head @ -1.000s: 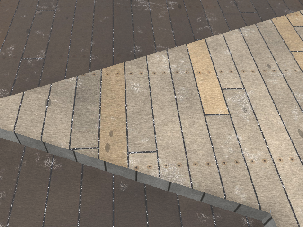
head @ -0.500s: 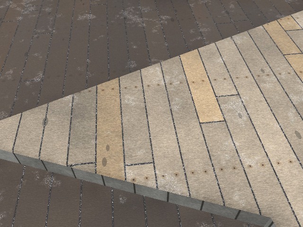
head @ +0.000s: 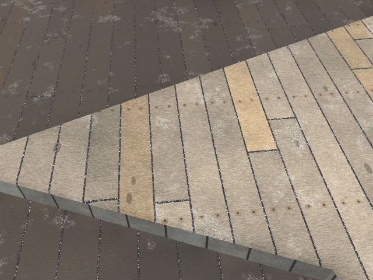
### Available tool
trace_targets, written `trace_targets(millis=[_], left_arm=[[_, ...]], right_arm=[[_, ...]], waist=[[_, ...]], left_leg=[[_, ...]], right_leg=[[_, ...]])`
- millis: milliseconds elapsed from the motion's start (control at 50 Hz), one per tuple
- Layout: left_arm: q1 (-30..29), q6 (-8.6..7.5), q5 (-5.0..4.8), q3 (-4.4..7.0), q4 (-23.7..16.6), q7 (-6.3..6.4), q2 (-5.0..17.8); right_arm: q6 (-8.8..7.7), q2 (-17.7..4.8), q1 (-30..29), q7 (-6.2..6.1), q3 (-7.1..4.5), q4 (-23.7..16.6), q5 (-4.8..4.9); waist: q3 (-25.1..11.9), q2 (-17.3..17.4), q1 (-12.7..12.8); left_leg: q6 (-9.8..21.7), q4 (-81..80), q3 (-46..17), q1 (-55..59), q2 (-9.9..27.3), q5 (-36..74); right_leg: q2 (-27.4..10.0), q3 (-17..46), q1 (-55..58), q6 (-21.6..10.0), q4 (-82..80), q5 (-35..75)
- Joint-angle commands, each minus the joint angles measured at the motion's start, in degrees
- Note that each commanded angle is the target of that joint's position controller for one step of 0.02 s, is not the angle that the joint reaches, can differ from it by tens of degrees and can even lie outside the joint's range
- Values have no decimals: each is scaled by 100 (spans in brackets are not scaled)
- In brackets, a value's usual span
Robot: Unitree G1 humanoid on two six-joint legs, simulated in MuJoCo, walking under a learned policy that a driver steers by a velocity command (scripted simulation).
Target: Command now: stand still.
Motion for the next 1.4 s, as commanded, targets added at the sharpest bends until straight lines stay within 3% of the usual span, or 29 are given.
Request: trace_targets(millis=[20,580,620,640,700,860,880,900,920,940,960,980,1000,1040,1060,1080,1100,1120,1140,1160,1180,1200,1220,1240,1300,1400], left_arm=[[72,-60,-8,120,-130,26,661],[384,-49,-40,10,594,70,465],[304,-51,-56,53,531,82,596],[394,27,66,40,579,118,496],[430,132,11,152,502,162,708],[83,429,25,373,102,165,907],[-23,460,22,375,34,160,851],[-162,494,8,361,-36,153,711],[-174,528,36,302,-97,149,347],[-5,556,89,316,-74,150,329],[191,546,55,318,22,129,301],[471,513,46,331,114,99,330],[683,462,83,323,160,79,380],[961,404,112,267,272,43,354],[1281,301,-112,311,429,115,367],[1329,246,-135,269,501,97,266],[1345,305,86,182,588,112,91],[1482,253,140,128,644,142,75],[1473,216,110,200,517,118,652],[1503,172,165,312,608,57,1022],[944,83,148,235,480,60,780],[548,-7,126,228,384,51,715],[489,-71,106,261,344,44,764],[645,-149,67,238,394,46,619],[1465,-296,50,183,700,12,273],[2178,-387,83,194,897,75,261]], right_arm=[[-35,-672,90,-25,-108,-115,0],[-28,-391,538,-47,0,109,7],[-34,-522,449,-61,-38,14,23],[29,-436,513,7,-19,78,-91],[92,-563,490,31,-105,-44,-23],[293,-510,586,48,-198,-388,-78],[299,-592,629,57,-228,-442,-99],[300,-811,724,58,-292,-507,-123],[278,-1195,679,54,-381,-577,-168],[250,-1158,560,37,-346,-672,-222],[245,-1069,119,-4,-347,-783,-186],[253,-965,-456,-34,-325,-928,-173],[244,-830,-720,-25,-281,-994,-181],[254,-694,-532,13,-233,-822,-186],[119,-775,-285,-139,-291,-684,224],[86,-737,-158,-227,-279,-576,393],[321,-642,187,-86,-255,-399,-111],[400,-425,468,8,-264,-396,-197],[361,66,383,75,-144,-645,-115],[289,-527,-572,109,-276,-981,-100],[217,-634,-656,218,-309,-1035,-13],[156,-610,-334,323,-314,-853,-61],[118,-622,-34,387,-341,-676,-163],[85,-568,83,433,-351,-583,-261],[2,-256,-213,474,-291,-674,-244],[-122,-144,-1053,444,-224,-1028,-216]], waist=[[-85,-34,4],[45,9,49],[107,15,59],[-57,-18,87],[-293,-71,94],[-375,-445,25],[-346,-238,-32],[-293,321,-170],[-395,1568,-266],[-526,1411,-178],[-445,839,90],[-432,661,420],[-577,760,558],[-727,1338,424],[-885,1465,470],[-653,1313,492],[-86,610,404],[144,-570,317],[271,-1829,230],[1191,-1437,493],[1322,-1014,124],[1080,-746,-137],[782,-659,-218],[624,-566,-192],[584,-632,64],[597,-661,515]], left_leg=[[113,-307,44,100,-17,852],[179,-280,103,-65,-114,741],[204,-170,62,-141,-78,1213],[326,-52,-181,-92,234,1773],[448,362,-98,-162,164,2119],[623,1002,-125,-365,-67,1098],[727,698,-369,-432,97,1010],[1005,-110,-971,-629,597,1148],[1607,-1147,-2138,-893,1649,1499],[1944,-1326,-2431,-1058,1989,1841],[1889,-1178,-1895,-1370,1738,1907],[1635,-1037,-1396,-1491,1402,1829],[1320,-1167,-1170,-1321,1141,840],[1076,-1479,-1056,-835,857,-556],[946,-1439,-981,-823,894,-1106],[804,-1325,-908,-1079,744,-1518],[875,-845,-830,-1155,499,-1753],[717,295,-415,-1694,129,-2082],[498,1624,443,-2994,-697,-1976],[527,1984,-242,-3146,-464,-1159],[553,2358,-376,-2901,-341,-415],[528,2652,-246,-2752,-311,7],[514,2937,-4,-2716,-279,161],[489,3175,166,-2744,-225,254],[413,3266,381,-3263,-84,410],[227,2254,526,-3702,42,421]], right_leg=[[-246,200,-228,-64,-550,1031],[-167,45,-323,4,-519,826],[-211,78,-354,-19,-399,1382],[-561,354,-215,-141,-276,1919],[-627,379,-232,-306,71,2507],[-940,814,-1279,-659,-9,1723],[-772,690,-1424,-573,208,1339],[-274,297,-1499,-343,941,615],[547,-449,-1465,-136,2595,-945],[524,105,-1411,-198,3937,-1938],[470,449,-1191,-256,4412,-1686],[359,394,-986,-252,4373,-1361],[155,233,-844,-234,3599,-1103],[38,-242,-409,-98,1913,-1494],[-119,-279,179,121,1369,-1192],[-97,-409,657,65,269,-646],[256,-526,590,-134,-960,-1137],[-219,321,756,-193,-1729,-1730],[-1885,2684,765,-590,-2487,-3628],[-2278,3341,-821,-992,-3029,-4245],[-1985,2934,-936,-944,-3113,-3614],[-1681,2328,-632,-791,-2946,-2700],[-1453,1838,-224,-704,-2800,-2125],[-1344,1542,35,-723,-2699,-1818],[-1316,1254,671,-870,-2556,-1442],[-1540,1190,1474,-1188,-2420,-590]])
